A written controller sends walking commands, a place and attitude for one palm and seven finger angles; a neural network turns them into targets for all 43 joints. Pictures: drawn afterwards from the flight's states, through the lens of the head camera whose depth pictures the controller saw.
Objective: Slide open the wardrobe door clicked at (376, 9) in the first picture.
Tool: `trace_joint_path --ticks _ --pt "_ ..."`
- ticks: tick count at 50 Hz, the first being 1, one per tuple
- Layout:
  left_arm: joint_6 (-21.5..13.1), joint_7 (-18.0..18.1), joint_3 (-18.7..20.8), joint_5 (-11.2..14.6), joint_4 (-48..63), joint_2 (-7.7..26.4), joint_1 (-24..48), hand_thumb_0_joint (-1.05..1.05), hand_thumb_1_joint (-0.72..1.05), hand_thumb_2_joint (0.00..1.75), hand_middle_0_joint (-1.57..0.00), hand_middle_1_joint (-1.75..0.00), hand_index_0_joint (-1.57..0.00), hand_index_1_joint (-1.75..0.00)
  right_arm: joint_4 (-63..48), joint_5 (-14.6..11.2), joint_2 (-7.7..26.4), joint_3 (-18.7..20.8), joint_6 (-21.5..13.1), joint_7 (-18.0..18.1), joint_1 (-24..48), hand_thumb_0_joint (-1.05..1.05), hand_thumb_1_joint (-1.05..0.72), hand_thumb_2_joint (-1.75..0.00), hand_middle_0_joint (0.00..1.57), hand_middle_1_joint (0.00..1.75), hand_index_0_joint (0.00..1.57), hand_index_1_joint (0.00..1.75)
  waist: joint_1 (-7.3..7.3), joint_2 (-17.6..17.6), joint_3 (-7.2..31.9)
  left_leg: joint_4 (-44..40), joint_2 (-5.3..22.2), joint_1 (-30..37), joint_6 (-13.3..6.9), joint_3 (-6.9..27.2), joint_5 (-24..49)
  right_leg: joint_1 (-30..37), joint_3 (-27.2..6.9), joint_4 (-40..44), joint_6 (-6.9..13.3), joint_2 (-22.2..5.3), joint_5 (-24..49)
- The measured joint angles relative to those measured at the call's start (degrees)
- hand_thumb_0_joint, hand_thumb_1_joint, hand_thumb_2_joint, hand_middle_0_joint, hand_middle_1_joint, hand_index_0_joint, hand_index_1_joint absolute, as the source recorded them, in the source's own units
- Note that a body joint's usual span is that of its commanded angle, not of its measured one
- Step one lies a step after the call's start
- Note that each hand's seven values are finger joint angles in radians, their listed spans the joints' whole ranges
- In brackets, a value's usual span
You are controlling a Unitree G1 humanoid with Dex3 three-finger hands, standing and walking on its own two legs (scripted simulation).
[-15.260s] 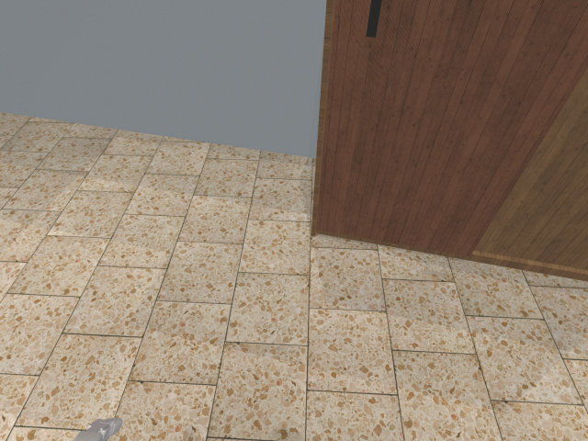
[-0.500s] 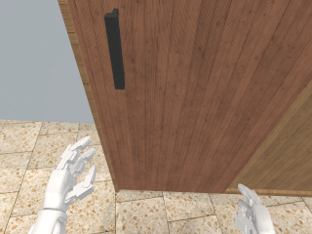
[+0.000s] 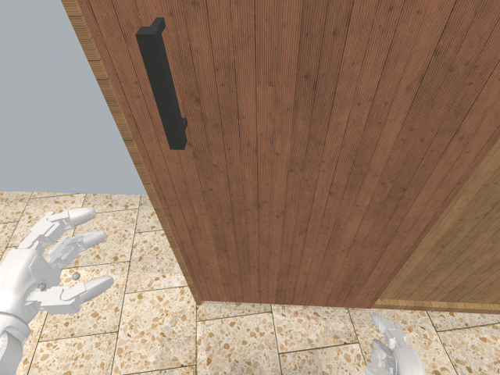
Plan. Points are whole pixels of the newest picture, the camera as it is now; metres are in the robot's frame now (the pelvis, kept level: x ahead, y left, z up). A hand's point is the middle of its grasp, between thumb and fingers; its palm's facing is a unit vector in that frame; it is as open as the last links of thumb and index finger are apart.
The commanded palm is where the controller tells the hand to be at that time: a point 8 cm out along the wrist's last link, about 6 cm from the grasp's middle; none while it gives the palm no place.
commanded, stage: raise the hand with hooked fingers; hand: left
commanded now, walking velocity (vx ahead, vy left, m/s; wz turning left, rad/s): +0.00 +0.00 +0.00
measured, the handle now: (169, 88) +0.46 +0.14 +0.24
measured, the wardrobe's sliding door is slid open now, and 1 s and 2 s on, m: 0.00 0.00 0.00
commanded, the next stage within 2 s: move the hooked fingers beside the handle in 1.26 s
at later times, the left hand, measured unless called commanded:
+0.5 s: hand out of the picture +0.24 +0.31 +0.21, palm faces +0.10 -0.99 -0.11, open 13.7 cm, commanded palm +0.21 +0.34 +0.22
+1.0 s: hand out of the picture +0.27 +0.29 +0.24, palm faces +0.00 -0.99 -0.14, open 13.9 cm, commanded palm +0.23 +0.34 +0.26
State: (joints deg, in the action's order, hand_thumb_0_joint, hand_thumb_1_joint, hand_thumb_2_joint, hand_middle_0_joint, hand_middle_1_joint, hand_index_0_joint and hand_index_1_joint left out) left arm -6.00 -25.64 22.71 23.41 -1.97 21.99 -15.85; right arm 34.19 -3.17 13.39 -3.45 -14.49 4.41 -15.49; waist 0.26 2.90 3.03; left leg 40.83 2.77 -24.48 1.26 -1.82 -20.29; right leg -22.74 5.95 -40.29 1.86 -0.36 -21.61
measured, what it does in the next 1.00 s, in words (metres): stands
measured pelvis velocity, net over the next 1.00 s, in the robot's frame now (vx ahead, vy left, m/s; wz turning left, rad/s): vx -0.01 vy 0.02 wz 0.01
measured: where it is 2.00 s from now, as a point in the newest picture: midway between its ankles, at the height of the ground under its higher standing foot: outside the picture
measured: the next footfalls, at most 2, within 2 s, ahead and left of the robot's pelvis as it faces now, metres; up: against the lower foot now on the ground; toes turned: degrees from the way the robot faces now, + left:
none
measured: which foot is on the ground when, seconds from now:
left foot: down 0.00-1.00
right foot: down 0.00-1.00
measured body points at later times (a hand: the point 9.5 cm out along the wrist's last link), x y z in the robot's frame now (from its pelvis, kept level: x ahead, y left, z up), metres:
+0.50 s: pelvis -0.01 +0.04 +0.02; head -0.04 +0.02 +0.47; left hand +0.23 +0.37 +0.22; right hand +0.21 -0.16 -0.03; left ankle +0.01 +0.13 -0.72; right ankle -0.01 -0.09 -0.72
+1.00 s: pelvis -0.01 +0.02 +0.02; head -0.03 -0.01 +0.47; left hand +0.26 +0.34 +0.25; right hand +0.19 -0.21 -0.04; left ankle +0.01 +0.13 -0.72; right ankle -0.01 -0.09 -0.72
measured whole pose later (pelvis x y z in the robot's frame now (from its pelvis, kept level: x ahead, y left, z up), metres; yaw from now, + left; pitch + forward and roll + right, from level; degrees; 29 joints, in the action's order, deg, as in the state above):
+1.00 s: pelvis -0.01 +0.02 +0.02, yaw +1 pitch -3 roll +0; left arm 19.1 -28.8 27.7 19.0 -2.2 30.6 10.0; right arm 34.5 -5.6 17.4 -5.1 -11.7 4.9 -11.4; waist -2.7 3.9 0.6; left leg 27.2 0.3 -10.6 -0.9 -2.0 -13.4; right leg -8.8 5.7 -26.8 0.5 -1.8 -14.7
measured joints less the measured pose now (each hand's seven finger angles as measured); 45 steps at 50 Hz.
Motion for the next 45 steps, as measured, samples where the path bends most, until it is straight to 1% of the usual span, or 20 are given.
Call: trace_joint_path --ticks 2,3,5,6,8,10,13,16,18,20,21,23,27,29,31,34,37,39,42,45 --pt "-1.36 1.62 2.21 1.0 2.95 -0.7 -1.54 0.01 0.08 0.55 -0.26 -0.83 -0.27 -0.84 0.22 -0.03 0.98 0.9 -1.13 -0.2 -1.74 0.02 -0.9 -0.9 0.21 0.3 0.2 0.3 -0.33 -0.27 0.37 -1.18 -0.06 1.43 -0.2 -0.33 0.11 1.26 -0.6 1.24 -0.18 0.15 0.37" --pt "-2.11 2.09 2.72 1.22 4.42 -1.15 -1.83 0.01 0.06 0.54 -0.26 -0.85 -0.27 -0.85 0.46 -0.06 1.6 1.38 -1.71 -0.24 -2.42 0.02 -0.91 -0.9 0.21 0.3 0.2 0.3 -0.63 -0.34 0.4 -1.55 -0.15 2.08 -0.43 -0.41 0.14 1.97 -0.68 1.74 -0.33 0.1 0.49" --pt "-2.95 2.11 2.74 1.26 6.4 -1.98 -1.6 0.01 0.01 0.52 -0.26 -0.88 -0.27 -0.88 1.18 -0.29 2.9 2.18 -2.61 -0.17 -3.18 0.02 -0.91 -0.9 0.21 0.3 0.2 0.3 -1.39 -0.38 0.44 -2.06 -0.43 3.11 -0.89 -0.45 0.2 3.21 -0.71 2.59 -0.71 -0.13 0.71" --pt "-2.79 1.81 2.4 1.15 6.73 -2.28 -1.23 0.01 -0.01 0.51 -0.27 -0.89 -0.27 -0.89 1.55 -0.47 3.5 2.45 -2.89 -0.01 -3.22 0.02 -0.91 -0.9 0.21 0.3 0.2 0.3 -1.72 -0.33 0.5 -2.26 -0.58 3.5 -1.1 -0.45 0.25 3.71 -0.7 2.99 -0.91 -0.26 0.86" --pt "-1.13 1.12 1.37 0.53 6.33 -2.42 -0.09 0.0 -0.06 0.49 -0.27 -0.92 -0.27 -0.93 2.09 -0.83 4.36 2.81 -3.2 0.55 -2.65 0.02 -0.91 -0.9 0.21 0.3 0.2 0.3 -2.22 -0.24 0.28 -2.76 -0.91 4.36 -1.53 -0.49 0.47 4.75 -0.72 3.8 -1.23 -0.53 1.25" --pt "1.75 0.84 0.28 -0.55 5.47 -1.96 1.35 0.0 -0.11 0.47 -0.27 -0.95 -0.28 -0.96 2.12 -1.08 4.67 2.91 -3.29 1.21 -1.54 0.02 -0.91 -0.9 0.2 0.3 0.2 0.3 -2.51 -0.27 -0.35 -3.5 -1.22 5.35 -1.91 -0.58 0.9 5.82 -0.79 4.69 -1.46 -0.79 1.8" --pt "5.45 1.84 -0.59 -2.48 5.74 -0.7 3.51 0.0 -0.18 0.44 -0.28 -1.0 -0.28 -1.0 1.55 -1.0 4.07 2.49 -3.66 1.96 0.3 0.02 -0.91 -0.9 0.2 0.3 0.2 0.3 -2.65 -0.71 -1.35 -5.05 -1.7 7.11 -2.33 -0.65 1.81 7.64 -0.81 6.28 -1.72 -1.16 2.76" --pt "6.44 3.4 -0.03 -3.25 8.35 0.52 5.63 0.0 -0.25 0.41 -0.29 -1.04 -0.29 -1.05 0.77 -0.69 2.73 1.42 -4.18 2.06 1.59 0.02 -0.91 -0.9 0.2 0.3 0.2 0.3 -2.96 -1.25 -1.73 -6.8 -2.02 9.14 -2.53 -0.64 2.68 9.8 -0.76 8.2 -1.89 -1.35 3.73" --pt "6.5 3.75 1.01 -2.81 9.48 1.17 7.82 0.0 -0.3 0.39 -0.29 -1.07 -0.29 -1.08 0.52 -0.58 1.8 0.49 -4.38 1.9 2.23 0.02 -0.91 -0.9 0.2 0.3 0.2 0.3 -3.37 -1.37 -1.59 -7.84 -2.18 10.45 -2.61 -0.59 3.15 11.25 -0.68 9.47 -2.01 -1.43 4.31" --pt "7.47 3.4 2.23 -2.21 8.94 1.97 10.88 0.0 -0.35 0.37 -0.29 -1.1 -0.3 -1.11 0.49 -0.69 1.03 -0.52 -4.04 1.7 2.9 0.01 -0.91 -0.9 0.2 0.3 0.2 0.3 -3.86 -1.25 -1.4 -8.77 -2.34 11.59 -2.71 -0.51 3.58 12.54 -0.58 10.59 -2.13 -1.53 4.83" --pt "8.54 3.1 2.78 -2.05 8.06 2.43 12.63 0.0 -0.37 0.36 -0.29 -1.11 -0.3 -1.12 0.49 -0.85 0.74 -1.02 -3.68 1.62 3.26 0.01 -0.91 -0.9 0.2 0.3 0.2 0.3 -4.09 -1.11 -1.34 -9.15 -2.45 12.0 -2.76 -0.44 3.8 13.0 -0.5 11.02 -2.19 -1.61 5.06" --pt "11.78 2.47 3.48 -2.34 5.55 3.46 16.06 0.0 -0.4 0.34 -0.3 -1.14 -0.3 -1.14 0.38 -1.25 0.37 -1.9 -2.63 1.49 3.98 0.01 -0.91 -0.9 0.2 0.3 0.2 0.3 -4.48 -0.68 -1.43 -9.86 -2.71 12.57 -2.9 -0.3 4.32 13.65 -0.34 11.7 -2.31 -1.81 5.49" --pt "19.28 1.57 2.97 -4.31 1.63 5.15 20.67 0.0 -0.45 0.32 -0.3 -1.17 -0.3 -1.17 -0.29 -1.8 0.32 -3.03 -0.41 1.23 4.9 0.01 -0.9 -0.9 0.21 0.3 0.2 0.3 -4.86 0.31 -2.23 -11.22 -3.31 12.93 -3.19 -0.09 5.55 13.94 -0.08 12.57 -2.5 -2.33 6.34" --pt "21.49 1.11 2.59 -5.02 1.83 5.61 21.47 -0.01 -0.47 0.32 -0.3 -1.18 -0.3 -1.18 -0.44 -1.75 0.36 -3.42 0.33 1.12 5.08 0.01 -0.9 -0.9 0.21 0.3 0.2 0.3 -4.87 0.55 -2.74 -11.86 -3.46 13.14 -3.28 -0.03 6.08 14.11 -0.02 13.03 -2.53 -2.45 6.72" --pt "21.99 0.74 2.72 -5.24 3.31 5.9 21.75 -0.01 -0.48 0.31 -0.3 -1.19 -0.3 -1.19 -0.39 -1.56 0.31 -3.7 0.79 1.1 4.93 0.01 -0.9 -0.9 0.21 0.3 0.2 0.3 -4.88 0.52 -2.97 -12.51 -3.49 13.53 -3.26 -0.04 6.47 14.42 -0.03 13.55 -2.49 -2.44 7.05" --pt "20.74 0.23 4.08 -4.46 4.93 6.69 23.03 -0.01 -0.49 0.31 -0.3 -1.19 -0.3 -1.2 0.31 -1.32 0.21 -4.05 1.07 1.1 4.45 0.01 -0.9 -0.9 0.21 0.3 0.2 0.3 -4.92 0.2 -2.84 -13.37 -3.36 14.4 -3.09 0.03 6.8 15.31 0.04 14.43 -2.33 -2.25 7.37" --pt "20.6 -0.28 6.17 -3.77 2.55 8.38 26.78 -0.01 -0.49 0.31 -0.3 -1.2 -0.31 -1.2 1.37 -1.54 0.47 -4.13 1.31 1.15 4.09 0.01 -0.9 -0.9 0.21 0.3 0.2 0.3 -4.9 0.03 -2.35 -13.9 -3.21 15.04 -2.85 0.24 6.97 16.0 0.24 14.98 -2.12 -2.04 7.5" --pt "22.13 -0.54 7.18 -4.17 -0.9 9.9 29.96 -0.01 -0.5 0.31 -0.31 -1.2 -0.31 -1.2 1.85 -1.95 0.99 -3.95 1.62 1.09 4.02 0.01 -0.9 -0.9 0.21 0.3 0.2 0.3 -4.82 0.18 -2.18 -14.12 -3.13 15.17 -2.7 0.41 7.13 16.15 0.4 15.13 -1.98 -1.95 7.54" --pt "24.82 -0.79 6.85 -5.44 -6.12 11.95 33.31 -0.01 -0.5 0.3 -0.3 -1.2 -0.31 -1.2 1.76 -2.61 2.16 -3.31 2.1 0.97 3.94 0.01 -0.9 -0.9 0.21 0.3 0.2 0.3 -4.49 0.62 -2.01 -14.12 -3.15 14.43 -2.54 0.58 7.4 15.25 0.57 14.64 -1.84 -2.0 7.46" --pt "26.82 -2.1 5.38 -5.86 -7.73 12.11 32.53 -0.01 -0.5 0.3 -0.3 -1.2 -0.3 -1.2 1.02 -3.07 3.48 -2.5 2.67 0.63 4.08 0.01 -0.9 -0.9 0.21 0.3 0.2 0.3 -3.93 1.29 -2.38 -13.81 -3.03 13.6 -2.44 0.43 7.45 14.2 0.4 14.03 -1.7 -1.91 7.36"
